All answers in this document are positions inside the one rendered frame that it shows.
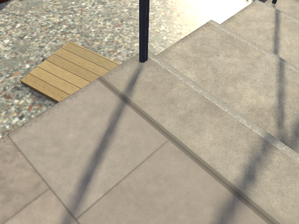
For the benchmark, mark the stairs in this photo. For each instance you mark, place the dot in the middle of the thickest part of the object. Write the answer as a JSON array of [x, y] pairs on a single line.
[[251, 63]]

